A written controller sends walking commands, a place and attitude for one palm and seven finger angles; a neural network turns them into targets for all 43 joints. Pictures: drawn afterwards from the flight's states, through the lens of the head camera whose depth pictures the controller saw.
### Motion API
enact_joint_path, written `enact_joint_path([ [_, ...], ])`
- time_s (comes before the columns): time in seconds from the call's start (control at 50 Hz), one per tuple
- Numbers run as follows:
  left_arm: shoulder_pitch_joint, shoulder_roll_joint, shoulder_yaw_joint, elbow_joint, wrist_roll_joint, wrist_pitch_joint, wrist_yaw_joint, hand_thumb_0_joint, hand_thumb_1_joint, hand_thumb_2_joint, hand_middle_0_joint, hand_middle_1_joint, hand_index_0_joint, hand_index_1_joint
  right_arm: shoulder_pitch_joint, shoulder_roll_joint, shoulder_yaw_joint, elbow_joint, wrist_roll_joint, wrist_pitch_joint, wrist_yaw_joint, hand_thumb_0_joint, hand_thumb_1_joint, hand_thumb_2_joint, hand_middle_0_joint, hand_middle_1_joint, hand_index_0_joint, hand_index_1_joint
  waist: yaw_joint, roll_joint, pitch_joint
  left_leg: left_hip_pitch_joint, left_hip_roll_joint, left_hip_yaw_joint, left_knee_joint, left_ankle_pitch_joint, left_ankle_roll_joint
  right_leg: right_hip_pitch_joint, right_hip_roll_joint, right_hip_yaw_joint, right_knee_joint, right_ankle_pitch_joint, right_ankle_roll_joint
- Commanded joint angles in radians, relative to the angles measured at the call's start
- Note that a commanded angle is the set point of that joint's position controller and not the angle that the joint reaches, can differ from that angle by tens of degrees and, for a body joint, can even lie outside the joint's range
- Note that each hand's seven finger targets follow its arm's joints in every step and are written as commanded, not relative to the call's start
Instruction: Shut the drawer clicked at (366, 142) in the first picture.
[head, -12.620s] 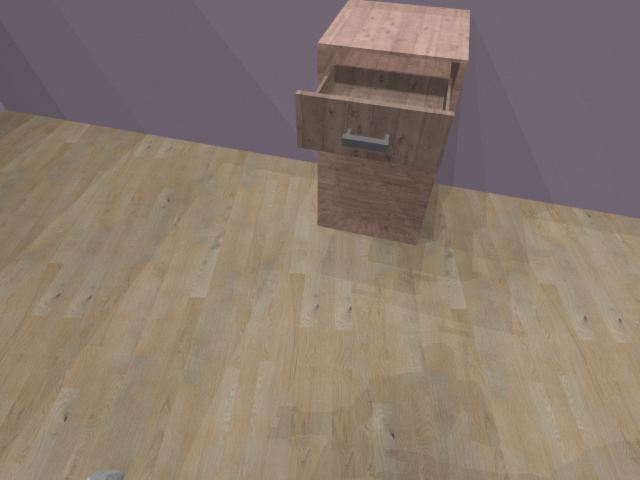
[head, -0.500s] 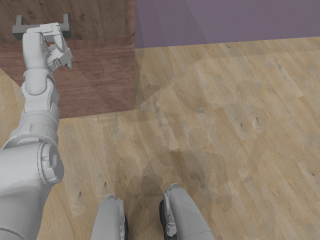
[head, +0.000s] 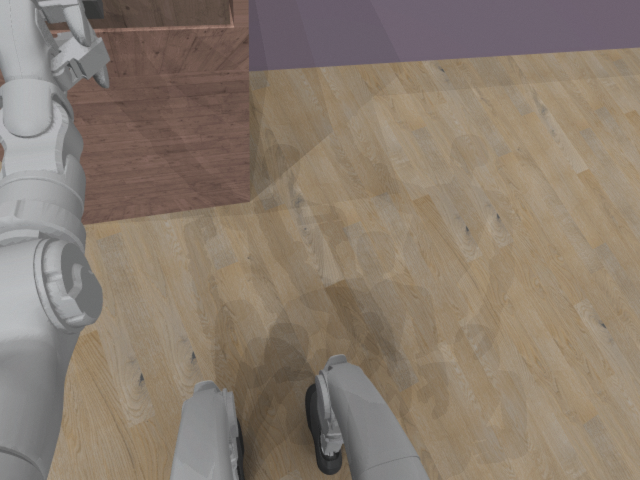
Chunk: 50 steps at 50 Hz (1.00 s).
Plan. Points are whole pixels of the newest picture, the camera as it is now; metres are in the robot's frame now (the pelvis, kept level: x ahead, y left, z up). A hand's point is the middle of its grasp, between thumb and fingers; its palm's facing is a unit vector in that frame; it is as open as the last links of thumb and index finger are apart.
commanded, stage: push the drawer shut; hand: left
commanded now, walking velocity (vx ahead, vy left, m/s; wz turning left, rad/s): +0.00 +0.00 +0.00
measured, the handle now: out of the picture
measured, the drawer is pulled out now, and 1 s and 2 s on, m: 0.00 0.00 0.00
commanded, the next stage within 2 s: pull the fist back off the drawer in 0.08 s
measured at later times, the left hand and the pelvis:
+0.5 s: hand (92, 43) +0.59 +0.16 +0.06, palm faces +0.08 -1.00 -0.03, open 3.3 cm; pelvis -0.03 +0.00 -0.01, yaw -1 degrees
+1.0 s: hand (89, 66) +0.56 +0.16 +0.06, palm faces +0.09 -1.00 -0.01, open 3.3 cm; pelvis +0.02 +0.01 +0.02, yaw +0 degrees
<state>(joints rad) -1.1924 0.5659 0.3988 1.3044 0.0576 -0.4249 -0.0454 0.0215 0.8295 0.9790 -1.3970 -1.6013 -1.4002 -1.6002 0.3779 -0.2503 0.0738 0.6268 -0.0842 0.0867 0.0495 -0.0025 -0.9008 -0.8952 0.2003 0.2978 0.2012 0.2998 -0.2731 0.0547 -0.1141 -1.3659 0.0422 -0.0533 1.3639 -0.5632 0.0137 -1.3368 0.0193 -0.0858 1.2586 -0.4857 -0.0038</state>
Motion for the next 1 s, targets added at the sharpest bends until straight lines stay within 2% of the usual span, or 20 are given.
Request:
enact_joint_path([
  [0.0, -0.689, 0.247, -0.003, -0.275, 0.008, -0.054, 0.029, 0.0, 0.9, 0.9, -1.4, -1.6, -1.4, -1.6, 0.258, -0.21, -0.07, 0.003, -0.003, -0.011, -0.016, 0.0, -0.9, -0.9, 0.2, 0.3, 0.2, 0.3, -0.093, 0.254, -0.636, 0.499, -0.009, -0.061, -0.126, 0.382, 0.026, 0.211, 0.033, 0.04, -0.143, 0.209, -0.019],
  [0.08, -0.723, 0.255, -0.026, -0.21, 0.014, -0.037, 0.027, 0.0, 0.9, 0.9, -1.4, -1.6, -1.4, -1.6, 0.251, -0.213, -0.058, 0.012, 0.002, -0.024, -0.022, 0.0, -0.9, -0.9, 0.2, 0.3, 0.2, 0.3, -0.122, 0.251, -0.564, 0.424, -0.01, -0.06, -0.125, 0.288, 0.03, 0.176, 0.034, 0.04, -0.149, 0.146, -0.019],
  [0.1, -0.746, 0.285, -0.014, -0.223, 0.014, -0.035, 0.03, 0.0, 0.9, 0.9, -1.4, -1.6, -1.4, -1.6, 0.253, -0.217, -0.055, 0.011, 0.001, -0.027, -0.026, 0.0, -0.9, -0.9, 0.2, 0.3, 0.2, 0.3, -0.127, 0.249, -0.568, 0.412, -0.01, -0.06, -0.125, 0.272, 0.034, 0.178, 0.034, 0.043, -0.149, 0.135, -0.018],
  [0.12, -0.76, 0.263, -0.042, -0.224, 0.017, -0.032, 0.028, 0.0, 0.9, 0.9, -1.4, -1.6, -1.4, -1.6, 0.251, -0.215, -0.053, 0.006, 0.002, -0.033, -0.027, 0.0, -0.9, -0.9, 0.2, 0.3, 0.2, 0.3, -0.131, 0.268, -0.578, 0.409, -0.014, -0.059, -0.126, 0.259, 0.034, 0.173, 0.034, 0.045, -0.148, 0.128, -0.019],
  [0.16, -0.784, 0.287, -0.03, -0.236, 0.014, -0.031, 0.028, 0.0, 0.9, 0.9, -1.4, -1.6, -1.4, -1.6, 0.255, -0.217, -0.051, 0.007, 0.002, -0.044, -0.031, 0.0, -0.9, -0.9, 0.2, 0.3, 0.2, 0.3, -0.138, 0.291, -0.6, 0.426, -0.011, -0.062, -0.123, 0.258, 0.036, 0.163, 0.035, 0.044, -0.144, 0.125, -0.02],
  [0.3, -0.736, 0.249, -0.049, -0.2, 0.014, 0.002, 0.013, 0.0, 0.9, 0.9, -1.4, -1.6, -1.4, -1.6, 0.248, -0.223, -0.048, -0.001, 0.002, -0.056, -0.021, 0.0, -0.9, -0.9, 0.2, 0.3, 0.2, 0.3, -0.115, 0.301, -0.582, 0.426, -0.011, -0.082, -0.142, 0.196, 0.027, 0.131, 0.032, 0.027, -0.136, 0.085, -0.026],
  [0.36, -0.71, 0.275, -0.017, -0.219, 0.012, 0.011, 0.012, 0.0, 0.9, 0.9, -1.4, -1.6, -1.4, -1.6, 0.259, -0.224, -0.048, -0.008, 0.0, -0.059, -0.017, 0.0, -0.9, -0.9, 0.2, 0.3, 0.2, 0.3, -0.099, 0.292, -0.625, 0.429, -0.009, -0.082, -0.141, 0.206, 0.03, 0.156, 0.033, 0.028, -0.131, 0.09, -0.026],
  [0.46, -0.604, 0.276, 0.016, -0.262, -0.007, 0.012, 0.002, 0.0, 0.9, 0.9, -1.4, -1.6, -1.4, -1.6, 0.251, -0.221, -0.052, -0.024, 0.006, -0.056, -0.011, 0.0, -0.9, -0.9, 0.2, 0.3, 0.2, 0.3, -0.055, 0.267, -0.631, 0.435, -0.006, -0.072, -0.159, 0.223, 0.026, 0.205, 0.032, 0.03, -0.139, 0.101, -0.026],
  [0.52, -0.534, 0.276, 0.023, -0.263, -0.01, 0.015, 0.001, 0.0, 0.9, 0.9, -1.4, -1.6, -1.4, -1.6, 0.243, -0.218, -0.053, -0.032, 0.011, -0.05, -0.008, 0.0, -0.9, -0.9, 0.2, 0.3, 0.2, 0.3, -0.042, 0.219, -0.596, 0.401, -0.003, -0.056, -0.165, 0.221, 0.028, 0.239, 0.033, 0.034, -0.148, 0.101, -0.022],
  [0.56, -0.484, 0.263, 0.03, -0.294, -0.011, 0.005, 0.001, 0.0, 0.9, 0.9, -1.4, -1.6, -1.4, -1.6, 0.241, -0.213, -0.057, -0.038, 0.011, -0.047, -0.004, 0.0, -0.9, -0.9, 0.2, 0.3, 0.2, 0.3, -0.019, 0.239, -0.614, 0.43, -0.003, -0.053, -0.17, 0.255, 0.025, 0.252, 0.033, 0.033, -0.144, 0.123, -0.025],
  [0.62, -0.38, 0.227, 0.037, -0.308, -0.032, 0.001, -0.006, 0.0, 0.9, 0.9, -1.4, -1.6, -1.4, -1.6, 0.235, -0.211, -0.068, -0.045, 0.017, -0.036, -0.001, 0.0, -0.9, -0.9, 0.2, 0.3, 0.2, 0.3, 0.0, 0.188, -0.614, 0.459, 0.001, -0.048, -0.179, 0.316, 0.02, 0.284, 0.033, 0.03, -0.152, 0.165, -0.022],
  [0.7, -0.302, 0.155, 0.016, -0.402, -0.059, -0.027, -0.009, 0.0, 0.9, 0.9, -1.4, -1.6, -1.4, -1.6, 0.227, -0.205, -0.085, -0.047, 0.02, -0.026, 0.005, 0.0, -0.9, -0.9, 0.2, 0.3, 0.2, 0.3, 0.028, 0.21, -0.653, 0.576, 0.004, -0.055, -0.199, 0.427, 0.006, 0.29, 0.032, 0.018, -0.151, 0.232, -0.025],
  [0.72, -0.272, 0.124, 0.006, -0.424, -0.068, -0.034, -0.007, 0.0, 0.9, 0.9, -1.4, -1.6, -1.4, -1.6, 0.224, -0.2, -0.091, -0.05, 0.022, -0.023, 0.007, 0.0, -0.9, -0.9, 0.2, 0.3, 0.2, 0.3, 0.033, 0.186, -0.659, 0.586, 0.002, -0.05, -0.201, 0.456, 0.005, 0.314, 0.033, 0.02, -0.156, 0.259, -0.023],
  [0.76, -0.236, 0.058, -0.028, -0.448, -0.082, -0.045, -0.004, 0.0, 0.9, 0.9, -1.4, -1.6, -1.4, -1.6, 0.22, -0.194, -0.098, -0.046, 0.022, -0.02, 0.012, 0.0, -0.9, -0.9, 0.2, 0.3, 0.2, 0.3, 0.033, 0.193, -0.645, 0.622, 0.0, -0.048, -0.205, 0.504, 0.0, 0.309, 0.032, 0.017, -0.159, 0.292, -0.024],
  [0.8, -0.232, 0.066, -0.01, -0.403, -0.087, -0.05, 0.008, 0.0, 0.9, 0.9, -1.4, -1.6, -1.4, -1.6, 0.218, -0.197, -0.104, -0.027, 0.025, -0.012, 0.008, 0.0, -0.9, -0.9, 0.2, 0.3, 0.2, 0.3, 0.015, 0.112, -0.575, 0.572, 0.0, -0.038, -0.2, 0.477, 0.008, 0.32, 0.032, 0.021, -0.171, 0.298, -0.017],
  [0.84, -0.257, 0.062, -0.018, -0.418, -0.078, -0.071, 0.017, 0.0, 0.9, 0.9, -1.4, -1.6, -1.4, -1.6, 0.209, -0.19, -0.103, -0.028, 0.023, -0.01, 0.006, 0.0, -0.9, -0.9, 0.2, 0.3, 0.2, 0.3, 0.02, 0.136, -0.565, 0.564, -0.008, -0.031, -0.205, 0.469, 0.007, 0.334, 0.03, 0.026, -0.171, 0.302, -0.018],
  [0.88, -0.257, 0.057, -0.021, -0.469, -0.072, -0.109, 0.025, 0.0, 0.9, 0.9, -1.4, -1.6, -1.4, -1.6, 0.204, -0.187, -0.11, -0.027, 0.02, -0.009, 0.004, 0.0, -0.9, -0.9, 0.2, 0.3, 0.2, 0.3, 0.034, 0.177, -0.625, 0.65, -0.007, -0.038, -0.198, 0.567, -0.002, 0.328, 0.027, 0.028, -0.158, 0.352, -0.023],
  [0.94, -0.19, 0.005, -0.051, -0.424, -0.076, -0.123, 0.015, 0.0, 0.9, 0.9, -1.4, -1.6, -1.4, -1.6, 0.195, -0.18, -0.114, -0.024, 0.019, 0.003, 0.007, 0.0, -0.9, -0.9, 0.2, 0.3, 0.2, 0.3, 0.032, 0.15, -0.593, 0.65, -0.007, -0.03, -0.196, 0.61, -0.006, 0.346, 0.026, 0.026, -0.163, 0.388, -0.021],
  [0.96, -0.172, 0.006, -0.053, -0.414, -0.074, -0.125, 0.01, 0.0, 0.9, 0.9, -1.4, -1.6, -1.4, -1.6, 0.199, -0.181, -0.115, -0.025, 0.02, 0.009, 0.007, 0.0, -0.9, -0.9, 0.2, 0.3, 0.2, 0.3, 0.041, 0.159, -0.597, 0.667, -0.006, -0.033, -0.196, 0.639, -0.007, 0.341, 0.026, 0.027, -0.158, 0.397, -0.024],
  [0.98, -0.109, 0.014, -0.039, -0.458, -0.077, -0.122, 0.005, 0.0, 0.9, 0.9, -1.4, -1.6, -1.4, -1.6, 0.192, -0.181, -0.118, -0.045, 0.026, 0.017, 0.008, 0.0, -0.9, -0.9, 0.2, 0.3, 0.2, 0.3, 0.076, 0.186, -0.643, 0.713, -0.005, -0.03, -0.209, 0.689, -0.013, 0.371, 0.025, 0.027, -0.161, 0.414, -0.025],
])
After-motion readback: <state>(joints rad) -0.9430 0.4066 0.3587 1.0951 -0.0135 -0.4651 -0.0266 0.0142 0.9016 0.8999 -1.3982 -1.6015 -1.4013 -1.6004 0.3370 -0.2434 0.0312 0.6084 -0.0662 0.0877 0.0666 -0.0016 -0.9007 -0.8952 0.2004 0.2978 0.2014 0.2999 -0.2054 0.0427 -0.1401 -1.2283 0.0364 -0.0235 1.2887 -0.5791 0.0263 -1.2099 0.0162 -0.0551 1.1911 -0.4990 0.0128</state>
